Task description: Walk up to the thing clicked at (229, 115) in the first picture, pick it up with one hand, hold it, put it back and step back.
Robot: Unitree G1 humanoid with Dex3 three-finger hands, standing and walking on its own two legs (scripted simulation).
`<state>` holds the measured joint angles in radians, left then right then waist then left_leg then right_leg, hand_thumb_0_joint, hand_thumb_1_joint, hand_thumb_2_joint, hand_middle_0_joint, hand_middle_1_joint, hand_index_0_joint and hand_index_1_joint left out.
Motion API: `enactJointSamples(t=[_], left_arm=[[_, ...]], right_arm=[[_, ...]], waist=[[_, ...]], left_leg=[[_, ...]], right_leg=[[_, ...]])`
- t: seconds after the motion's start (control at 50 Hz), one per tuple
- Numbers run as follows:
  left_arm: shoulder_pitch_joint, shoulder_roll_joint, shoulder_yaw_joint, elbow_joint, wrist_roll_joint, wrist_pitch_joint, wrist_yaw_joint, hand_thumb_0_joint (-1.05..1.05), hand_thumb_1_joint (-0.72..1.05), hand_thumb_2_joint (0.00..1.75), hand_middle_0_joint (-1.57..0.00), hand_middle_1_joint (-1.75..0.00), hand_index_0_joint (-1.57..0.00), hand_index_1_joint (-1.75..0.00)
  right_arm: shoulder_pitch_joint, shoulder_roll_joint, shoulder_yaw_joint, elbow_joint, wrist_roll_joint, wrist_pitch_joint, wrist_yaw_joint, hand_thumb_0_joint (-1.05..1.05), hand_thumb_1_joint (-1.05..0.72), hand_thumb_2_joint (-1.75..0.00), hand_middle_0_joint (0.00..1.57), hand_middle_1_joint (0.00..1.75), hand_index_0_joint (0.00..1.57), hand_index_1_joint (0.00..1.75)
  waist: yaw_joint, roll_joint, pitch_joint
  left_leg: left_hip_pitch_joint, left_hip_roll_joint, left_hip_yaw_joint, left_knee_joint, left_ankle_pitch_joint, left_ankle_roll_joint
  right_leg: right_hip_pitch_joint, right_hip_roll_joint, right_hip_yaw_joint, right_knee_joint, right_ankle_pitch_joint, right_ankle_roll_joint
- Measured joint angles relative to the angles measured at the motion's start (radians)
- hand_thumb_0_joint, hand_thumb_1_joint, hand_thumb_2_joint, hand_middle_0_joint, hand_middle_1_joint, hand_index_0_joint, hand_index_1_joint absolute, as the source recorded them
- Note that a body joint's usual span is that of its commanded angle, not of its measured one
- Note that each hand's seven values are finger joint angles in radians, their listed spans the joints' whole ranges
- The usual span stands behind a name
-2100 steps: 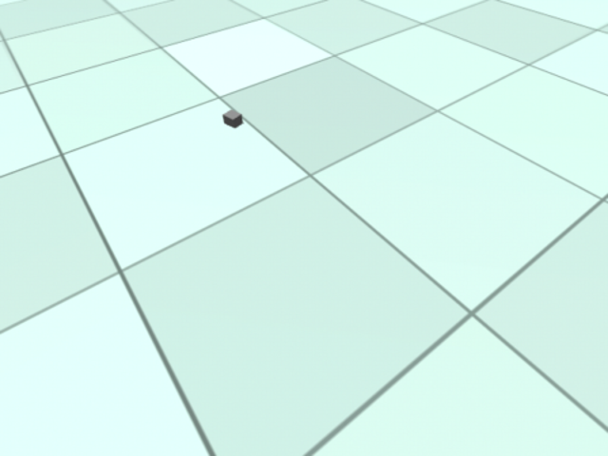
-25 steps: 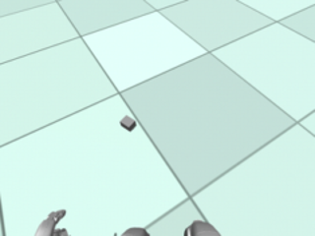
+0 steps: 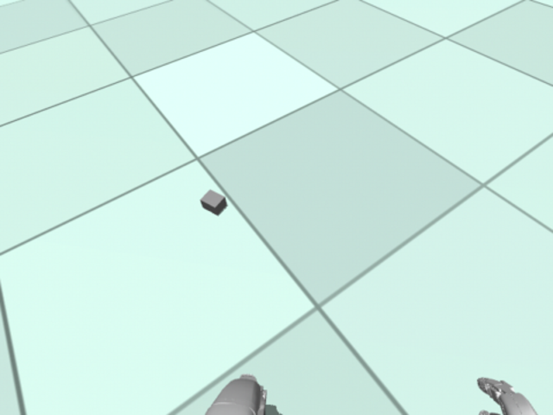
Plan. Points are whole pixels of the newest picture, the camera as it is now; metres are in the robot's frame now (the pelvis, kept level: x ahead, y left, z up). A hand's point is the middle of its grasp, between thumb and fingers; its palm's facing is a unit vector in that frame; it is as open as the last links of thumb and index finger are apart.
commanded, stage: step back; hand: left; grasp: from above
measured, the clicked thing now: (213, 202) +1.03 +0.38 -0.73
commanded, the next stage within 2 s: stand in 1.08 s
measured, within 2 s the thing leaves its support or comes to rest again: neither
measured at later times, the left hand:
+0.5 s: hand out of the picture +0.00 +0.27 -0.13, palm faces +0.08 -0.92 -0.37, open 7.4 cm
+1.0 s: hand out of the picture +0.08 +0.27 -0.14, palm faces +0.10 -0.93 -0.36, open 7.4 cm
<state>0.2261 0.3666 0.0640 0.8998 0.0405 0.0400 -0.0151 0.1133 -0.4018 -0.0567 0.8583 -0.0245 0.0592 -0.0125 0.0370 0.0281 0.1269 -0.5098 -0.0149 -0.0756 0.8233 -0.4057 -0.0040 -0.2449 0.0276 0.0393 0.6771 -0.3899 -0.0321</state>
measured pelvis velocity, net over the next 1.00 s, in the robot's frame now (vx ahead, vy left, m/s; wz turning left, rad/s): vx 0.02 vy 0.00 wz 0.10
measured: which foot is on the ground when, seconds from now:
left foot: up 0.00-0.24, down 0.26-0.56, up 0.58-0.78, down 0.80-1.00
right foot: down 0.00-0.30, up 0.32-0.52, down 0.54-1.00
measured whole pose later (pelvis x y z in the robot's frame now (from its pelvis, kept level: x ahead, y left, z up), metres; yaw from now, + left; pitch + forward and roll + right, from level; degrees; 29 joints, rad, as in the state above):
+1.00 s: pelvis +0.02 +0.00 +0.01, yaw +6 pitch -2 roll +0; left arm 0.13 0.37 0.02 1.03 0.00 -0.02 0.00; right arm 0.08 -0.34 -0.02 1.06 -0.01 0.00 0.01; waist 0.02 0.01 0.09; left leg -0.27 0.04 0.01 0.57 -0.26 -0.01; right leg -0.21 -0.01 -0.02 0.56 -0.32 0.00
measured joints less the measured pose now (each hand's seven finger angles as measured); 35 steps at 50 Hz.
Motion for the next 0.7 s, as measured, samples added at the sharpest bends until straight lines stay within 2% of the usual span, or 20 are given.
enactJointSamples(t=[0.04,0.1,0.14,0.22,0.24,0.28,0.3,0.34,0.36,0.44,0.52,0.56,0.58,0.62,0.66,0.7], left_arm=[[0.019,-0.007,-0.002,0.009,0.001,-0.001,0.004,0.0,0.9,0.9,-0.2,-0.3,-0.21,-0.3],[0.027,-0.012,0.003,0.013,0.006,-0.011,0.007,0.01,0.9,0.9,-0.21,-0.3,-0.21,-0.3],[0.026,-0.007,0.008,0.009,0.009,-0.023,0.005,0.01,0.9,0.9,-0.21,-0.3,-0.21,-0.3],[0.017,0.013,0.015,0.001,0.008,-0.04,0.0,0.01,0.9,0.9,-0.21,-0.3,-0.21,-0.3],[0.013,0.019,0.014,0.002,0.007,-0.039,-0.002,0.0,0.9,0.9,-0.21,-0.3,-0.21,-0.3],[0.006,0.034,0.012,0.007,0.004,-0.032,-0.002,0.0,0.9,0.9,-0.2,-0.3,-0.21,-0.3],[0.011,0.038,0.01,0.014,-0.001,-0.027,-0.002,0.0,0.9,0.9,-0.2,-0.3,-0.21,-0.3],[0.018,0.037,0.005,0.039,-0.007,-0.015,-0.004,0.0,0.9,0.9,-0.2,-0.3,-0.21,-0.3],[0.017,0.039,0.004,0.049,-0.011,-0.012,-0.007,0.0,0.9,0.9,-0.2,-0.3,-0.2,-0.3],[0.014,0.045,0.003,0.065,-0.017,-0.027,-0.016,0.01,0.9,0.9,-0.2,-0.3,-0.2,-0.3],[0.008,0.034,0.004,0.073,-0.015,-0.044,-0.02,0.01,0.9,0.9,-0.2,-0.3,-0.2,-0.3],[-0.003,0.018,0.005,0.078,-0.01,-0.059,-0.012,0.01,0.9,0.9,-0.2,-0.3,-0.2,-0.3],[-0.008,0.01,0.005,0.078,-0.006,-0.067,-0.008,0.01,0.9,0.9,-0.2,-0.3,-0.2,-0.3],[-0.013,0.0,0.0,0.072,-0.004,-0.079,-0.005,0.0,0.9,0.9,-0.2,-0.3,-0.2,-0.3],[-0.019,-0.013,-0.006,0.066,-0.008,-0.087,-0.001,0.0,0.9,0.9,-0.2,-0.3,-0.21,-0.3],[-0.025,-0.02,-0.012,0.066,-0.01,-0.091,0.002,0.0,0.9,0.9,-0.2,-0.3,-0.21,-0.3]], right_arm=[[0.032,-0.006,0.0,0.017,0.008,-0.003,0.0,0.01,-0.9,-0.9,0.21,0.3,0.21,0.3],[0.085,-0.018,-0.002,0.045,0.009,-0.015,0.006,0.01,-0.9,-0.9,0.21,0.3,0.2,0.3],[0.121,-0.021,-0.003,0.069,0.004,-0.019,0.011,0.01,-0.9,-0.9,0.21,0.3,0.2,0.3],[0.165,-0.012,-0.003,0.123,-0.006,-0.025,0.025,0.01,-0.9,-0.9,0.21,0.3,0.2,0.3],[0.17,-0.008,-0.004,0.133,-0.006,-0.031,0.027,0.01,-0.9,-0.9,0.21,0.3,0.2,0.3],[0.164,0.009,-0.008,0.151,-0.005,-0.045,0.028,0.01,-0.9,-0.9,0.21,0.3,0.2,0.3],[0.161,0.017,-0.009,0.151,-0.008,-0.054,0.029,0.01,-0.9,-0.9,0.21,0.3,0.2,0.3],[0.164,0.026,-0.007,0.14,-0.011,-0.071,0.032,0.01,-0.9,-0.9,0.21,0.3,0.2,0.3],[0.163,0.032,-0.004,0.134,-0.012,-0.079,0.032,0.01,-0.9,-0.9,0.21,0.3,0.21,0.3],[0.152,0.046,0.004,0.119,-0.015,-0.094,0.032,0.01,-0.9,-0.9,0.21,0.3,0.21,0.3],[0.139,0.036,0.0,0.105,-0.017,-0.084,0.035,0.01,-0.9,-0.9,0.21,0.3,0.21,0.3],[0.131,0.021,-0.001,0.104,-0.01,-0.071,0.03,0.01,-0.9,-0.9,0.21,0.3,0.21,0.3],[0.129,0.018,-0.002,0.108,-0.006,-0.064,0.025,0.01,-0.9,-0.9,0.21,0.3,0.21,0.3],[0.121,0.02,-0.001,0.118,-0.003,-0.053,0.016,0.01,-0.9,-0.9,0.21,0.3,0.21,0.3],[0.114,0.015,0.0,0.123,0.002,-0.056,0.014,0.01,-0.9,-0.9,0.21,0.3,0.2,0.3],[0.106,0.011,0.001,0.127,0.003,-0.063,0.016,0.01,-0.9,-0.9,0.21,0.3,0.2,0.3]], waist=[[0.006,-0.007,-0.017],[0.001,0.003,-0.035],[-0.001,0.008,-0.046],[-0.002,0.001,-0.058],[-0.004,-0.003,-0.059],[-0.004,-0.036,-0.046],[-0.003,-0.051,-0.046],[-0.018,-0.053,-0.067],[-0.025,-0.056,-0.07],[-0.037,-0.068,-0.072],[-0.044,-0.05,-0.074],[-0.044,-0.014,-0.066],[-0.044,0.001,-0.067],[-0.029,-0.001,-0.07],[-0.019,0.002,-0.062],[-0.014,0.006,-0.055]], left_leg=[[-0.017,-0.056,-0.039,0.138,-0.01,-0.004],[0.013,-0.073,-0.045,0.213,0.007,-0.015],[0.066,-0.056,-0.031,0.163,-0.004,-0.022],[0.201,-0.014,0.015,-0.061,-0.08,-0.016],[0.238,-0.005,0.031,-0.136,-0.071,-0.009],[0.291,-0.02,0.054,-0.249,0.076,0.004],[0.298,-0.028,0.064,-0.262,0.11,0.009],[0.29,-0.024,0.065,-0.26,0.104,0.03],[0.295,-0.02,0.064,-0.269,0.105,0.035],[0.314,-0.004,0.066,-0.3,0.119,0.023],[0.31,0.022,0.067,-0.261,0.086,0.002],[0.292,0.052,0.05,-0.19,0.04,-0.003],[0.271,0.052,0.025,-0.136,-0.003,0.006],[0.219,0.018,-0.001,-0.014,-0.088,0.012],[0.176,0.002,-0.004,0.056,-0.091,0.017],[0.152,0.008,0.006,0.042,-0.068,0.016]], right_leg=[[-0.004,-0.022,0.002,-0.023,0.026,0.0],[-0.007,-0.037,-0.02,-0.057,0.059,0.002],[-0.01,-0.042,-0.043,-0.064,0.066,-0.001],[-0.018,-0.058,-0.084,-0.056,0.067,0.0],[-0.021,-0.064,-0.094,-0.05,0.065,0.004],[-0.025,-0.089,-0.088,-0.024,0.057,0.014],[-0.032,-0.091,-0.07,-0.005,0.025,0.013],[-0.069,-0.066,-0.042,0.078,-0.06,0.008],[-0.086,-0.055,-0.03,0.122,-0.066,0.006],[-0.118,-0.052,-0.022,0.148,-0.062,0.007],[-0.068,-0.048,-0.041,-0.007,-0.018,0.008],[-0.032,-0.022,-0.063,-0.077,0.119,0.01],[-0.031,-0.012,-0.075,-0.071,0.124,0.009],[-0.033,-0.016,-0.075,-0.056,0.099,0.0],[-0.018,-0.023,-0.078,-0.07,0.094,-0.002],[-0.007,-0.028,-0.081,-0.085,0.094,0.001]])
